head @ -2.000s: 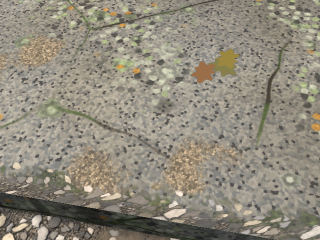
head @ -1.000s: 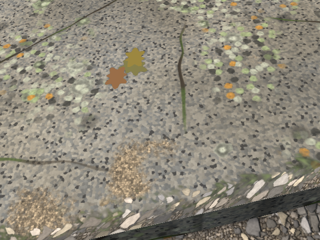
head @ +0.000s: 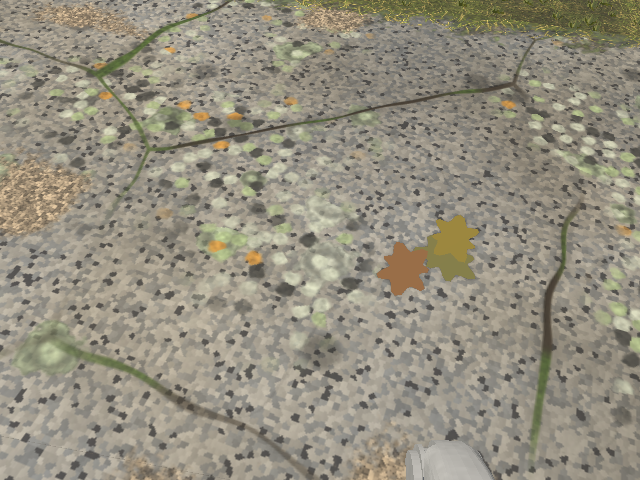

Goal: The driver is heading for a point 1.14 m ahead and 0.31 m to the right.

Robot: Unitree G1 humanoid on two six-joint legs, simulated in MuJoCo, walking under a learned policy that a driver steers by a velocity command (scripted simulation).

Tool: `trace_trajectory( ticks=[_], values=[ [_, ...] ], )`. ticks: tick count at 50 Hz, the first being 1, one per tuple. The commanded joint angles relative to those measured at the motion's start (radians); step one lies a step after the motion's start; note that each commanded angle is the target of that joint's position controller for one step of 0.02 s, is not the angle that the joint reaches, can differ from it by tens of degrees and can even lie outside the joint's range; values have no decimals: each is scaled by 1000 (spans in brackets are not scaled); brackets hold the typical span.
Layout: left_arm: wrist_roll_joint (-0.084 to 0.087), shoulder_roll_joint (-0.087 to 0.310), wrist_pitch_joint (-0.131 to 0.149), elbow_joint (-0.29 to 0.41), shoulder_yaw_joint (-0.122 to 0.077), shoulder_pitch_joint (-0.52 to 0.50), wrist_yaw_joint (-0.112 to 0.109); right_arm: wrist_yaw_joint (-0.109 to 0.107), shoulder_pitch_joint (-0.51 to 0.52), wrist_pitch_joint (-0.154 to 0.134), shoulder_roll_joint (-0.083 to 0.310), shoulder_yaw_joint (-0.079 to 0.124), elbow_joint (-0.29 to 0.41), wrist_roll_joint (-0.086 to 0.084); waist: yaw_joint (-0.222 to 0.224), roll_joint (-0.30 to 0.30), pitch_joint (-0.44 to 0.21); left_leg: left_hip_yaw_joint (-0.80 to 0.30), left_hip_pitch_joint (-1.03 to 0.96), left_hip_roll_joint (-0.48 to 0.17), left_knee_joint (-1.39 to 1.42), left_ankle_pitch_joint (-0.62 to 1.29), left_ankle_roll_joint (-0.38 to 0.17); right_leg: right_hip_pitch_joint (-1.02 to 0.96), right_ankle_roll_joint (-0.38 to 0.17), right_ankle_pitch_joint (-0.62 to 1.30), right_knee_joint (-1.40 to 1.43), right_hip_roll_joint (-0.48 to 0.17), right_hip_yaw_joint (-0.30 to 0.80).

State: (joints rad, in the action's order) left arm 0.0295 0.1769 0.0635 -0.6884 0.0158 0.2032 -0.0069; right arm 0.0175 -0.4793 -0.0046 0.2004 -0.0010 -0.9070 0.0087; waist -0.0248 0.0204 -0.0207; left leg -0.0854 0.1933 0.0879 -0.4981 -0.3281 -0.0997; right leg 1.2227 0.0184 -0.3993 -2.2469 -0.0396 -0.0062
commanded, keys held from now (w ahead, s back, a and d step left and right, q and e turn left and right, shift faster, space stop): w+e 1.00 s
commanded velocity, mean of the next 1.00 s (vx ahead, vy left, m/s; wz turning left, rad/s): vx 0.50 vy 0.00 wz -0.42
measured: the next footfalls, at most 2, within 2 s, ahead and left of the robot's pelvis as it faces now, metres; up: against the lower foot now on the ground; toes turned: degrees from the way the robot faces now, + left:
right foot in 0.22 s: +0.30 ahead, -0.09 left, +0.19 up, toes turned -8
left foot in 0.70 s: +0.69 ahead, +0.02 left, +0.19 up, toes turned -19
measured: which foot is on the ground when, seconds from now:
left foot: down 0.00-0.24, up 0.26-0.68, down 0.70-1.00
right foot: up 0.00-0.20, down 0.22-0.72, up 0.74-1.00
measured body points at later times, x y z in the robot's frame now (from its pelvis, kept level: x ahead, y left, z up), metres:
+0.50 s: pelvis +0.33 -0.05 +0.16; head +0.33 -0.04 +0.61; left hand +0.33 +0.19 +0.01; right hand +0.49 -0.29 +0.09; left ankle +0.47 +0.11 -0.37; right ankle +0.26 -0.09 -0.55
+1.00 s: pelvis +0.64 -0.07 +0.20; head +0.66 -0.09 +0.64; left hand +0.92 +0.06 +0.10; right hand +0.51 -0.31 +0.06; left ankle +0.65 +0.03 -0.55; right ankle +0.66 -0.26 -0.45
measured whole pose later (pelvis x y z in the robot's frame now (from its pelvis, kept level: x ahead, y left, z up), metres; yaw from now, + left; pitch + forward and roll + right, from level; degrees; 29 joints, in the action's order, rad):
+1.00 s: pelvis +0.64 -0.07 +0.20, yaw -31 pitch +3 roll +2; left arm 0.04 0.27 0.04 -0.70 -0.07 0.18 0.01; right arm -0.02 -0.39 -0.10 0.25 0.05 -0.91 0.01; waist -0.06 0.04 -0.02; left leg 0.22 0.11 0.02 -0.28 -0.23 -0.03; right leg 0.81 -0.01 -0.12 -1.14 -0.11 0.05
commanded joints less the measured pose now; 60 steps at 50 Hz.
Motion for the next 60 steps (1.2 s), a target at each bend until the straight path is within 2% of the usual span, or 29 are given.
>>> trace_trajectory(
  ticks=[1, 3, 6, 7, 8, 10, 11, 12, 13, 14, 15, 17, 18, 20, 22, 24, 28, 33, 35, 36, 37, 38, 39, 42, 43, 45, 48, 56, 60],
  values=[
    [16, -79, 31, 154, 63, -174, 8, -8, -96, 4, 54, -6, -46, 3, -22, -67, 192, -220, -66, -303, 184, 73, -64, 446, -50, 13, -176, 27, 52],
    [-2, -86, 38, 240, 92, -307, 30, -21, -36, 6, 34, -25, -43, -1, -11, -43, 166, -91, 175, -209, 272, 89, 1, 240, -44, 202, 235, 28, -49],
    [-30, -76, 24, 280, 95, -300, 23, -59, -105, -4, 93, -14, -92, -33, 12, -132, -6, -65, 120, -269, 481, 469, -81, -156, -38, 210, 467, -33, -212],
    [-19, -47, 26, 278, 90, -272, 20, -69, -67, -3, 131, -7, -90, -56, 58, -147, -55, 28, 42, -263, 470, 791, -56, -312, -75, 164, 663, -17, -235],
    [-56, -46, -51, 201, 81, -220, 7, -65, -88, -35, 193, 16, -61, -56, 37, -74, -43, 157, -62, -227, 403, 1323, -59, -449, -131, -124, 781, 78, -315],
    [-27, 22, -86, 127, 41, 38, 5, -74, -116, -58, 229, 28, -60, -37, 151, -256, -171, 112, -235, -329, 46, 2079, -74, -625, -183, -238, 916, 161, -262],
    [-44, 72, -68, 78, 17, 177, 17, -68, -60, -64, 246, 43, -55, -35, 220, -318, -231, 129, -294, -369, -175, 2068, -68, -709, -234, -266, 1025, 156, -142],
    [-71, 149, -56, 14, -19, 289, 26, -55, -46, -77, 219, 51, -11, -39, 258, -198, -298, 145, -98, -300, -462, 1789, -51, -907, -304, -401, 1215, 45, 221],
    [-57, 271, -79, -53, -64, 311, 12, -8, 56, -82, 156, 56, 74, -1, 255, 185, -281, 115, 270, -12, -894, 641, 0, -1041, -465, -453, 1712, -117, 881],
    [-40, 266, -90, -53, -83, 190, -12, 18, 145, -101, 132, 60, 140, 70, 194, 225, -237, -4, 527, 30, -1331, 212, 12, -1074, -481, -344, 1900, -152, 1206],
    [-106, 197, -34, -94, -38, 387, 53, 85, 215, -86, 75, 57, 129, 71, 273, 81, 82, -362, 785, 110, -1603, 407, -51, -877, -332, -438, 1831, -96, 1001],
    [-100, 63, 18, -203, -33, 185, 97, 66, 197, -84, 26, 13, 183, 87, 58, -127, 60, -268, 888, 52, -1664, 328, -84, -829, -376, -99, 1784, -112, 737],
    [-111, -19, 28, -225, -13, 95, 96, 60, 218, -73, 1, -8, 213, 89, -8, -156, 46, -245, 950, 15, -1674, 299, -104, -778, -373, -130, 1781, -89, 630],
    [-130, -46, 55, -257, 7, -2, 106, 40, 172, -31, 54, -14, 199, 86, -100, -115, 35, -156, 995, -63, -1535, 349, -99, -710, -311, -46, 1799, -15, 405],
    [-114, 11, 96, -223, -4, -53, 102, 22, 218, -57, 74, -9, 259, 60, -126, -21, -8, 10, 690, -136, -1226, 282, -47, -493, -227, 68, 1887, 86, 184],
    [-125, 60, 126, -243, -7, 93, 79, 20, 356, -85, 89, -10, 299, 57, -26, 26, -41, 50, 584, -161, -995, 310, 60, -541, -195, 241, 1887, 131, 139],
    [-81, 140, 115, -207, -39, 266, 104, 41, 582, -51, 44, -26, 345, 66, 103, 56, -20, 111, 490, -134, -381, 274, 163, -865, -247, 467, 1946, 32, 202],
    [-68, 218, 71, -207, -88, 324, 117, 23, 654, -53, 89, -3, 363, 41, 76, 74, 37, 116, 414, -71, 30, 300, 113, -1214, -247, 851, 1871, -123, 353],
    [-90, 221, 68, -180, -94, 268, 109, -7, 413, -90, 168, 29, 293, -2, -24, 50, -145, 103, 5, -109, -27, 462, -9, -1153, -142, 1081, 1680, -63, 291],
    [-99, 92, 78, -148, -60, 330, 93, -16, 176, -110, 216, 42, 227, 21, -44, -114, -399, -28, -463, -283, -186, 809, -181, -937, -79, 814, 1414, 45, 252],
    [-115, -36, 94, -124, -9, 457, 90, -13, -18, -116, 193, 38, 186, 25, -75, -430, -635, -502, -929, -567, -45, 689, -447, -516, 3, -98, 1036, 228, 170],
    [-73, 111, 79, -118, -57, 254, 101, -36, -100, -106, 162, 47, 136, 53, -172, -201, -393, -530, -730, -522, 79, 402, -283, -342, -22, -108, 800, 160, 172],
    [-54, 116, 70, -104, -68, 170, 93, -43, 35, -102, 179, 53, 139, 44, -115, -148, -162, -376, -439, -496, 135, 229, -176, -299, -55, 25, 716, 79, 149],
    [-109, 67, 60, -108, -49, 91, 79, -46, 218, -89, 11, 7, 157, 25, -9, -89, -107, -120, -135, -408, 272, 395, -141, -462, -56, 131, 897, -51, 126],
    [65, 126, 30, -40, -83, 78, 35, -39, 235, -112, 95, 44, 160, 9, 0, -46, -67, -75, -136, -379, 298, 309, -89, -468, -49, 154, 864, -50, 105],
    [46, 93, 0, -14, -76, 71, 4, -36, 266, -133, 109, 56, 129, -20, 38, -70, -12, 17, -69, -369, 350, 298, -71, -427, -40, 168, 918, -91, 114],
    [6, 82, -22, 42, -77, 24, 5, -39, 274, -126, 120, 65, 101, 8, 56, -84, 48, 151, 37, -342, 367, 374, -67, -430, -18, 280, 1058, -100, 95],
    [1, 81, -16, 147, -71, -238, 55, -39, 96, -87, 222, 99, 35, -26, -52, -37, 103, 242, -233, -383, 314, 530, -54, -499, -90, 361, 1588, -40, -16],
    [-13, 169, -16, 132, -121, -64, 57, -42, 109, -57, 272, 107, 18, -36, 94, -117, -24, 281, -283, -367, -17, 1058, -16, -853, -169, 252, 1722, 89, -96]
  ],
)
